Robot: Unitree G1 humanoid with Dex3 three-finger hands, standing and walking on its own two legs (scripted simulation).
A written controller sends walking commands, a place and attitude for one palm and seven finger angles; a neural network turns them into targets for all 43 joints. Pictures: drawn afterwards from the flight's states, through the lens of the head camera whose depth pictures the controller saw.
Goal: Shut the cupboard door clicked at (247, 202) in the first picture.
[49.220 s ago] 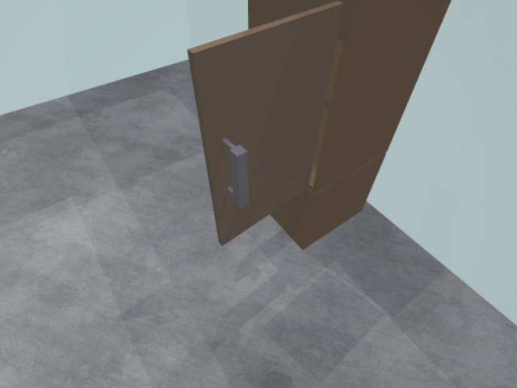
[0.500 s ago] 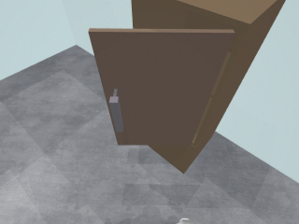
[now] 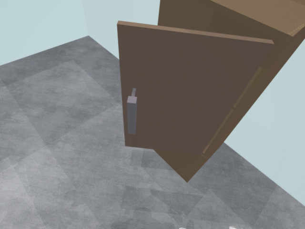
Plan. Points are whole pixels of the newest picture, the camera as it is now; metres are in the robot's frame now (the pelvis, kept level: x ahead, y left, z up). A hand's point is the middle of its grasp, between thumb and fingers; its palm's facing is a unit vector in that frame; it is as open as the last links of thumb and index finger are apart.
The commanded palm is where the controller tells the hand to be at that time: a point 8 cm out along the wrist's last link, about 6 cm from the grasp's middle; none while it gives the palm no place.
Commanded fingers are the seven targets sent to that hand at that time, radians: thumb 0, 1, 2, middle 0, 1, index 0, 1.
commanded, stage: come to a stop and stand still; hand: left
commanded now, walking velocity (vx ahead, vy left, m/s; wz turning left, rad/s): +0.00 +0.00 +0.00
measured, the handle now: (133, 111) +0.47 +0.11 -0.03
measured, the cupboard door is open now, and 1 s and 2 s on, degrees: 42 42 42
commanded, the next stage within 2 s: look again from close up in 0.46 s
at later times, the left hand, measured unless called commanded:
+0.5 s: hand out of the picture -0.01 +0.17 -0.16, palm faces -0.02 -0.98 -0.18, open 7.3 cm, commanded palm none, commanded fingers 0.00 0.90 0.90 -0.20 -0.30 -0.20 -0.30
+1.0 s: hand out of the picture -0.04 +0.20 -0.17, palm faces -0.01 -0.98 -0.22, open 7.3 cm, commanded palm none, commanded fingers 0.00 0.90 0.90 -0.20 -0.30 -0.20 -0.30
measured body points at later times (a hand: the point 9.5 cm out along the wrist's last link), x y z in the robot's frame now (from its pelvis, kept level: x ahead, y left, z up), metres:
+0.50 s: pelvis -0.02 +0.00 +0.02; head -0.01 +0.01 +0.46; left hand -0.01 +0.22 -0.15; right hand -0.03 -0.23 -0.14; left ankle +0.00 +0.10 -0.73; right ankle -0.07 -0.11 -0.73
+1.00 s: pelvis -0.06 +0.01 +0.01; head -0.07 +0.02 +0.46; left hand -0.04 +0.25 -0.15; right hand -0.04 -0.22 -0.15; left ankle +0.00 +0.10 -0.73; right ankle -0.07 -0.11 -0.73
